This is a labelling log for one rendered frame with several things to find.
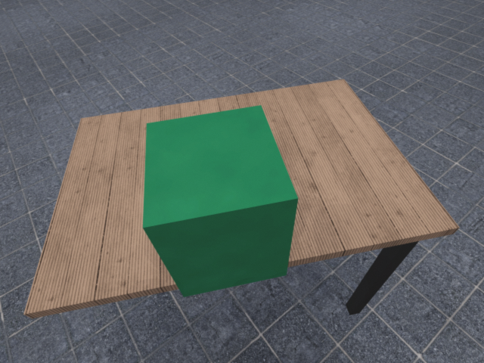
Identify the carton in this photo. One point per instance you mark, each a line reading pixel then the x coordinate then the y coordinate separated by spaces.
pixel 219 205

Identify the table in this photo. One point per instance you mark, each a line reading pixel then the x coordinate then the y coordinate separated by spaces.
pixel 356 193

